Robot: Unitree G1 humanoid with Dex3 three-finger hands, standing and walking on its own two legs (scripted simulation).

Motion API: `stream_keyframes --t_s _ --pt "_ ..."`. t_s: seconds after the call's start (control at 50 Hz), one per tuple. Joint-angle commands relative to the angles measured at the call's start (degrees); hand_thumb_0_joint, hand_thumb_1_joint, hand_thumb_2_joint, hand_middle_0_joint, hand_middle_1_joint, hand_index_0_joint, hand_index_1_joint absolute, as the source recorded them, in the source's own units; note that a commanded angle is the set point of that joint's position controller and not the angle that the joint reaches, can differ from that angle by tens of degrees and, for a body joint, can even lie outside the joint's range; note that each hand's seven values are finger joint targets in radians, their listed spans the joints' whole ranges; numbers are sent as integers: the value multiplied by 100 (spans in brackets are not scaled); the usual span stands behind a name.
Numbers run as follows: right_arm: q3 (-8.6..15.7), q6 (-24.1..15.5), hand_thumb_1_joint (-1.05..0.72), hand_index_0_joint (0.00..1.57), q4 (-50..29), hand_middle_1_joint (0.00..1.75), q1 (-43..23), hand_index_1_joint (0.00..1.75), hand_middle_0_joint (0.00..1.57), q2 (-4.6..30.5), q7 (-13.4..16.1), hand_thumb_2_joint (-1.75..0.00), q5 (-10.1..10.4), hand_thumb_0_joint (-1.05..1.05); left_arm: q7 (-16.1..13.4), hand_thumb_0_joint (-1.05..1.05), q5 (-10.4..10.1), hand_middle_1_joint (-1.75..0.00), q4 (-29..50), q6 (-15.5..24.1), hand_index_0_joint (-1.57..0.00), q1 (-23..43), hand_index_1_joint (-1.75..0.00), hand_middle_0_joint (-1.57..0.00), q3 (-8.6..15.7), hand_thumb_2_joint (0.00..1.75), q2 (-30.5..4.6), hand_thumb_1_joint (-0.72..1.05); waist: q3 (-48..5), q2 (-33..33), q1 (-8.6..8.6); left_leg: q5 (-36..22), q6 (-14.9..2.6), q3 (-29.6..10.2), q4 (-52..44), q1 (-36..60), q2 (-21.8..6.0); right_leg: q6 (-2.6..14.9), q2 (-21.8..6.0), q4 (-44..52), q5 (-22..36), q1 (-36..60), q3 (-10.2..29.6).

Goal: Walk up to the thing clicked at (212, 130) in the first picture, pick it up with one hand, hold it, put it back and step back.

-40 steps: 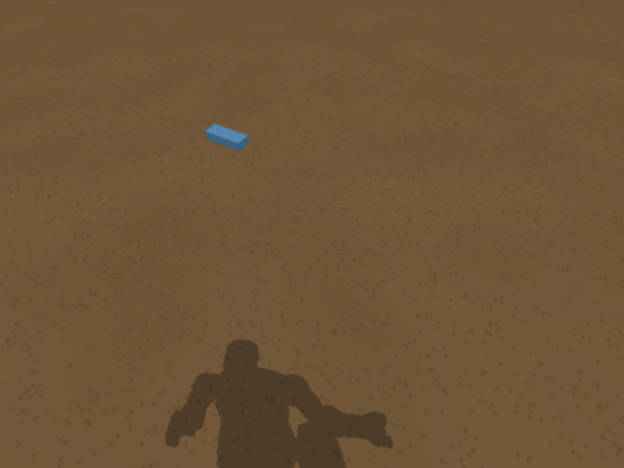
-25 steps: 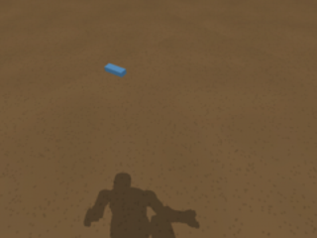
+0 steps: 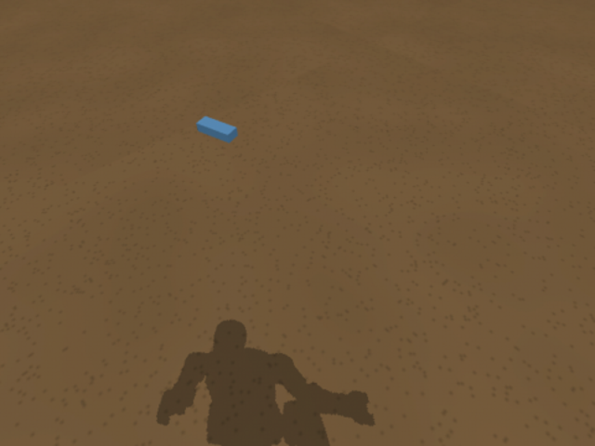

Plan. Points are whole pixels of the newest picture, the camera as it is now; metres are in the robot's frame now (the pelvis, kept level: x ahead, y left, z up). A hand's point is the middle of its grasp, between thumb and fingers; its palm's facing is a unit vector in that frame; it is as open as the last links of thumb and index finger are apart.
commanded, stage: stand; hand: left
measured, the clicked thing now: (217, 129) +1.80 +0.51 -0.76
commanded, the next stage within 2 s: walk up in 0.32 s
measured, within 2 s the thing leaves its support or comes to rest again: neither
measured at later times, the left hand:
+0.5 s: hand out of the picture +0.06 +0.30 -0.14, palm faces -0.04 -0.92 -0.40, open 7.4 cm
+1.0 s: hand (89, 297) +0.39 +0.41 -0.13, palm faces -0.26 -0.87 -0.43, open 7.4 cm
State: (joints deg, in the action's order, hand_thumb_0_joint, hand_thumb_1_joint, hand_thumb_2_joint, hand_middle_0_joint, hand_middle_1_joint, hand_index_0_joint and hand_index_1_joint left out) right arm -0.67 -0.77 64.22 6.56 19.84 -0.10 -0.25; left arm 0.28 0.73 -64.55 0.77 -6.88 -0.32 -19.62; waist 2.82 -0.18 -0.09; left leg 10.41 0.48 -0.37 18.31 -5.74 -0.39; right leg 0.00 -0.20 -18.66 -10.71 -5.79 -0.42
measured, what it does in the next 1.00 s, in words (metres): walks ahead: left foot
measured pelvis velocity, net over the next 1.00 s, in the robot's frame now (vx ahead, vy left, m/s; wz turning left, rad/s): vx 0.22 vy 0.16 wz -0.20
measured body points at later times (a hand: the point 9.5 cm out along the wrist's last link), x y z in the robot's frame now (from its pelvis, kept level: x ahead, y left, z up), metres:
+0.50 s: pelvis +0.02 +0.03 +0.00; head +0.03 +0.01 +0.44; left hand +0.06 +0.35 -0.12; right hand +0.12 -0.31 -0.12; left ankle +0.04 +0.17 -0.71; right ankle -0.01 -0.12 -0.75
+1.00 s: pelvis +0.22 +0.16 -0.01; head +0.22 +0.14 +0.44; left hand +0.40 +0.46 -0.10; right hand +0.16 -0.16 -0.13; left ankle +0.19 +0.26 -0.75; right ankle +0.30 +0.02 -0.71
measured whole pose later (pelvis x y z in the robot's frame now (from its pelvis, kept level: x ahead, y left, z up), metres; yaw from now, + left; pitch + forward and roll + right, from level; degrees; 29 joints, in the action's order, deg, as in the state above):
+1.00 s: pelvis +0.22 +0.16 -0.01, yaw -11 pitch -2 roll +1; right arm 6.4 -1.7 53.2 19.5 23.9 -5.5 -2.3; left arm 2.5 -0.1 -56.0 3.7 -11.3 2.6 -25.0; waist 1.4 -0.4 5.4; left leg 18.0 -2.4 9.2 23.1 -3.6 0.5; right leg 0.9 -4.2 -46.2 -16.1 -29.8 -2.8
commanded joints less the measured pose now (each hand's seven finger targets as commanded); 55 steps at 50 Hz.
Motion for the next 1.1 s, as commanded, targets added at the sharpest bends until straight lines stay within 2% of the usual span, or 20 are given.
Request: stream_keyframes --t_s 0.0,0.28,0.3,0.32,0.36,0.38,0.46,0.56,0.64,0.66,0.68,0.7,0.72,0.74,0.78,0.82,0.92,1.0,1.04,1.08 --pt "234 -111 -90 20 -320 30 -198 30 20 1230 86 -90 -28 0 -88 0 -23 -30 385 113 -20 238 -30 -20 237 90 -1235 90 -467 -16 -6 -1041 -202 -511 -180 84 -686 132 -736 259 1041 76 539" --pt "237 -117 -90 20 -348 30 -206 30 20 1215 74 -90 -18 0 -91 0 -29 -30 377 117 -20 244 -30 -20 258 90 -1275 90 -445 18 2 -1044 -205 -538 -226 107 -687 147 -753 260 991 117 524" --pt "826 -171 -90 20 -976 30 -336 30 20 2012 -157 -90 -285 0 -8 0 -15 -30 536 216 -20 -551 -30 -20 652 90 -2086 90 -865 -445 -75 1913 -479 -199 740 -55 -519 532 -823 -89 -1550 5 1007" --pt "800 -121 -90 20 -1067 30 -677 30 20 1850 -254 -90 -293 0 22 0 7 -30 445 251 -20 -719 -30 -20 676 90 -2174 90 -367 -220 -248 2657 -449 -129 1159 -1273 -373 774 -1151 202 -2921 -48 1685" --pt "745 -64 -90 20 -1406 30 -1048 30 20 1507 -390 -90 -351 0 -31 0 33 -30 557 334 -20 -691 -30 -20 805 90 -2366 90 337 381 -365 1682 -195 -388 2912 -3257 -143 1306 -2097 1166 -4083 341 3398" --pt "767 -79 -90 20 -1480 30 -1017 30 20 1502 -442 -90 -346 0 -67 0 6 -30 672 403 -20 -556 -30 -20 801 90 -2316 90 428 322 -299 1282 -109 -617 3208 -3665 -342 1467 -2254 1190 -3630 538 3557" --pt "848 -93 -90 20 -1487 30 -435 30 20 1565 -605 -90 -290 0 -93 0 27 -30 988 520 -20 -375 -30 -20 796 90 -2164 90 -93 805 -3 1045 30 -780 3106 -3305 -603 1223 -1650 963 -2338 722 2405" --pt "971 14 -90 20 -1727 30 -641 30 20 1583 -791 -90 -278 0 -49 0 53 -30 1184 498 -20 -364 -30 -20 809 90 -2343 90 213 1147 -24 850 34 -228 2143 -1976 -526 1000 -1215 782 -2080 -875 1494" --pt "1162 -1 -90 20 -1343 30 714 30 20 1697 -732 -90 -249 0 -17 0 85 -30 1295 449 -20 97 -30 -20 720 90 -2234 90 -61 542 806 341 -41 436 1531 540 -238 800 -858 -583 -2210 -2650 797" --pt "1289 -27 -90 20 -1070 30 1538 30 20 2005 -665 -90 -263 0 -39 0 149 -30 1309 422 -20 16 -30 -20 618 90 -1950 90 -399 -458 1222 728 -108 151 1481 1740 -259 672 -500 -2121 -2406 -3578 588" --pt "1365 -95 -90 20 -959 30 2211 30 20 2397 -562 -90 -346 0 -71 0 111 -30 1298 419 -20 -393 -30 -20 427 90 -1376 90 -742 -2061 1382 2705 -235 -1292 234 1862 -1080 539 374 -4349 -2543 -3980 148" --pt "1378 -163 -90 20 -1267 30 1541 30 20 2768 -511 -90 -323 0 -143 0 -45 -30 1335 401 -20 -509 -30 -20 356 90 -1350 90 -470 -2277 1040 4390 -623 -3582 -1110 1036 -2201 451 544 -5383 -2313 -4412 291" --pt "1387 -169 -90 20 -1501 30 764 30 20 2965 -503 -90 -133 0 -185 0 -43 -30 1324 405 -20 -736 -30 -20 377 90 -1730 90 -430 -1893 624 5016 -1194 -4308 -1487 356 -2568 576 -33 -5553 -2049 -3880 649" --pt "1354 -175 -90 20 -1654 30 292 30 20 2816 -484 -90 -121 0 -172 0 -62 -30 1215 431 -20 -732 -30 -20 383 90 -1931 90 -187 -1521 417 4702 -1300 -4041 -1439 -165 -2501 510 -366 -5524 -1692 -3649 610" --pt "1178 -229 -90 20 -1756 30 85 30 20 2099 -452 -90 -166 0 -58 0 -167 -30 869 463 -20 -914 -30 -20 579 90 -2202 90 -61 -975 184 2934 -1096 -2073 -728 -220 -1753 329 -579 -4674 -959 -3159 509" --pt "1099 -293 -90 20 -1669 30 386 30 20 1853 -439 -90 -149 0 39 0 -192 -30 822 439 -20 -1038 -30 -20 616 90 -2064 90 -91 -965 218 1843 -937 -1085 -611 -81 -1339 188 -551 -4034 -642 -2994 286" --pt "1076 -307 -90 20 -1753 30 591 30 20 1868 -462 -90 -200 0 147 0 -110 -30 1322 415 -20 -203 -30 -20 598 90 -1751 90 402 -871 331 1391 -1357 -693 -926 -210 -1616 66 -661 -2659 -634 -2846 -24" --pt "1032 -286 -90 20 -1878 30 697 30 20 1800 -509 -90 -222 0 185 0 -94 -30 1437 438 -20 75 -30 -20 631 90 -1629 90 443 -491 345 1047 -1105 -262 -814 -514 -1484 190 -515 -2026 44 -2070 -307" --pt "1017 -235 -90 20 -1927 30 640 30 20 1757 -509 -90 -257 0 163 0 -96 -30 1397 451 -20 -63 -30 -20 655 90 -1586 90 298 -212 203 368 -932 118 -278 -827 -1308 260 -305 -1781 61 -1279 -598" --pt "954 -217 -90 20 -2039 30 574 30 20 1657 -477 -90 -217 0 56 0 -91 -30 1153 465 -20 -1134 -30 -20 759 90 -1685 90 -550 327 -413 -1589 -623 698 1511 -1016 -862 394 -65 -1197 290 504 -746"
